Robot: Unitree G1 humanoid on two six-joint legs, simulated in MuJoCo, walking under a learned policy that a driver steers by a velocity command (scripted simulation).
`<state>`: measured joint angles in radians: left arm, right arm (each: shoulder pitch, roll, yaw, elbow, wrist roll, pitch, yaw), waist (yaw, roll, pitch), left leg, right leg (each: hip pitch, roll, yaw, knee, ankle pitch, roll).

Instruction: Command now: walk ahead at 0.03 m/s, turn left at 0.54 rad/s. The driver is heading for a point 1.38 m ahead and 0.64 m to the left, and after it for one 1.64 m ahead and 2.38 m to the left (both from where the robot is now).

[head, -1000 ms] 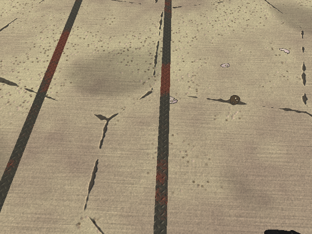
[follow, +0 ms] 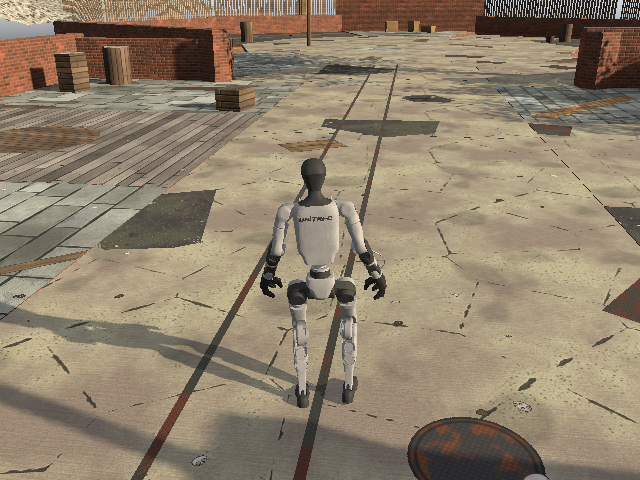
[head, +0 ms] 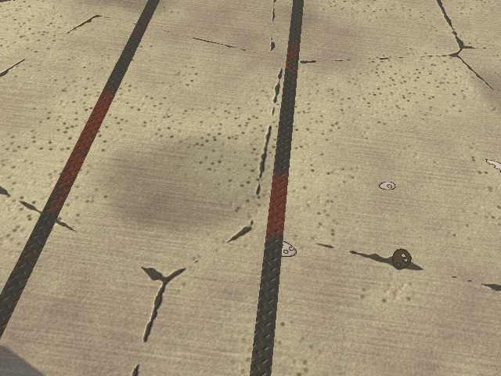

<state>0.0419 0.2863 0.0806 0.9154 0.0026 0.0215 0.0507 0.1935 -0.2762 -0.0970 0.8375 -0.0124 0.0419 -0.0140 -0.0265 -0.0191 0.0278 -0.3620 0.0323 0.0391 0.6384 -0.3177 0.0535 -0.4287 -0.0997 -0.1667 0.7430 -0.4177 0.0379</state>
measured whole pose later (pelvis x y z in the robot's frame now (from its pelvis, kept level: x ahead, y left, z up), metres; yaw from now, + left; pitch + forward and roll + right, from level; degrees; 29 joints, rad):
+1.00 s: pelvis +0.01 +0.03 +0.01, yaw +35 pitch +2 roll -2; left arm 0.09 0.34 0.09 0.80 0.00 0.01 0.03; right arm 0.19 -0.31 -0.07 0.62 0.00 0.02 0.00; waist 0.01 -0.04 0.07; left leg -0.32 -0.03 -0.03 0.51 -0.23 0.04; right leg -0.51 -0.04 0.00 1.12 -0.47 0.05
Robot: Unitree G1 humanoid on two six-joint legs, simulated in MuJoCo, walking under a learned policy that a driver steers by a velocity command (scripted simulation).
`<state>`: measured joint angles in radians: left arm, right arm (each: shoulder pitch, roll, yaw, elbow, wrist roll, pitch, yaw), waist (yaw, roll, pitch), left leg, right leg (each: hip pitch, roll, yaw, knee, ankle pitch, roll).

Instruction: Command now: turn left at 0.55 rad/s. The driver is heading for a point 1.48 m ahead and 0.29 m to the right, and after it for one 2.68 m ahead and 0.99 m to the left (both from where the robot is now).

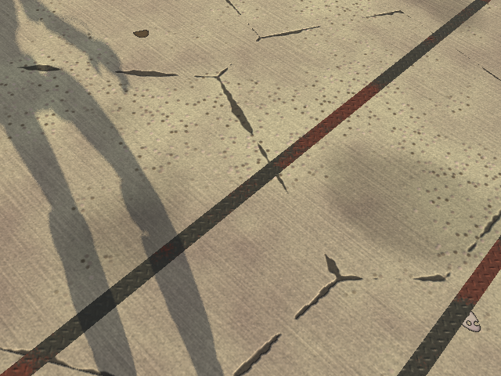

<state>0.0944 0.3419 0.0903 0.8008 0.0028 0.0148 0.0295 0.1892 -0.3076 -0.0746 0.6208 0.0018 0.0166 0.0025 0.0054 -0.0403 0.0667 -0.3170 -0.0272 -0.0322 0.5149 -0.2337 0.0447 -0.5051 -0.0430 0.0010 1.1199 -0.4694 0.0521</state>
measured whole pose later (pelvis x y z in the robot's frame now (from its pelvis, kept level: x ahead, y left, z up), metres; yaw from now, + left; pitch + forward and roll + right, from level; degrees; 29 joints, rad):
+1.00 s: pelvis +0.09 -0.10 +0.01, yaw -21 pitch +3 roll +2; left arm 0.37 0.26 0.04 0.69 -0.01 -0.04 -0.01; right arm 0.17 -0.32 -0.08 0.66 -0.01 -0.09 0.02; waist 0.02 0.04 -0.01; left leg -0.62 0.06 -0.01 1.02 -0.22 -0.03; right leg -0.15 0.04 0.04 0.39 -0.29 -0.07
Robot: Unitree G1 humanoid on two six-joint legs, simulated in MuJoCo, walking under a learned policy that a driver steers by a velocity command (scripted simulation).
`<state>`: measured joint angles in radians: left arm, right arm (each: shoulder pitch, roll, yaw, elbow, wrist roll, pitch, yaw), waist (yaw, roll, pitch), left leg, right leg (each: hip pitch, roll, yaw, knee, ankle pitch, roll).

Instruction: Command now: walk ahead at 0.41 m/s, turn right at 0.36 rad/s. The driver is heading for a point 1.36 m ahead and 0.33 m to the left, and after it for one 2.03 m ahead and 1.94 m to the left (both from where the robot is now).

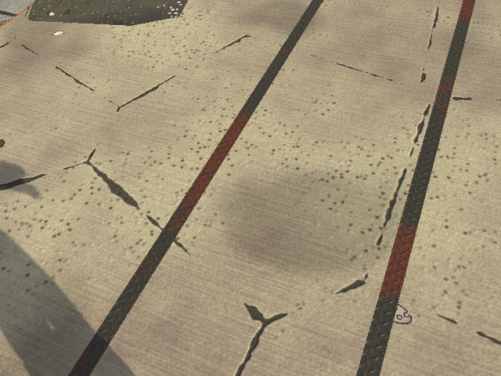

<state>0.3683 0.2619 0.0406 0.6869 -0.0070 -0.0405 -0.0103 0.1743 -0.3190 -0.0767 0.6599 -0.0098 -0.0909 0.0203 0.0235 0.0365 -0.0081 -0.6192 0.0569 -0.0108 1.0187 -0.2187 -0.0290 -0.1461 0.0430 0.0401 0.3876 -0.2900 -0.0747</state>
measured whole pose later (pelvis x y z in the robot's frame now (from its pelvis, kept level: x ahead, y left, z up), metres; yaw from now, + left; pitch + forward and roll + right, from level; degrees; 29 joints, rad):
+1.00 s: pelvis +0.56 +0.02 +0.00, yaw +26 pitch +1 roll -1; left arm 0.33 0.27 0.06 0.72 0.01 -0.10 0.00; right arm 0.22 -0.32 -0.07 0.66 0.02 -0.01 0.01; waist 0.05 0.05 0.02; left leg -0.65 0.06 -0.06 1.11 -0.24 -0.02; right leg -0.15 0.01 -0.10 0.35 -0.21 -0.03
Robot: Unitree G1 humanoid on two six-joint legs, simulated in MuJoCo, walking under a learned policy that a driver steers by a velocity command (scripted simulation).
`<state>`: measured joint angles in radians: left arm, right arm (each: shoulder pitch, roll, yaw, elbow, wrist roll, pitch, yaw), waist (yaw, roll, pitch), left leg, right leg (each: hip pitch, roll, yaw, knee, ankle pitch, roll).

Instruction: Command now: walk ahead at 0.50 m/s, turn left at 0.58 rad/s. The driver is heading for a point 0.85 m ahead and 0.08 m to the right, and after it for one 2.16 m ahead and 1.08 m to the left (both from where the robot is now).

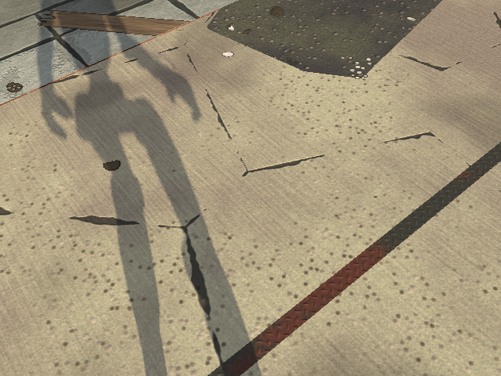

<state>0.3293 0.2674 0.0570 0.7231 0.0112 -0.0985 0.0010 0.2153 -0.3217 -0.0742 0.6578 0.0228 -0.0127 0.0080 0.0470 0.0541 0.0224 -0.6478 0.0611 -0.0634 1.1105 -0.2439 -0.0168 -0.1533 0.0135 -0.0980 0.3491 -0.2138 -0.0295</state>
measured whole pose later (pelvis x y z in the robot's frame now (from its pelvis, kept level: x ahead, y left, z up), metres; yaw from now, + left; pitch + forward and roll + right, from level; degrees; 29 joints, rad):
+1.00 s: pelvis +0.55 +0.00 +0.00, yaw -15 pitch +1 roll +0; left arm 0.28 0.29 0.07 0.69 -0.01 -0.05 -0.03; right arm 0.15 -0.30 -0.06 0.73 -0.01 -0.10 0.00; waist 0.02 0.02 0.06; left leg -0.55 0.09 -0.07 1.11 -0.32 -0.02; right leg -0.28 0.11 0.03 0.42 -0.16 -0.11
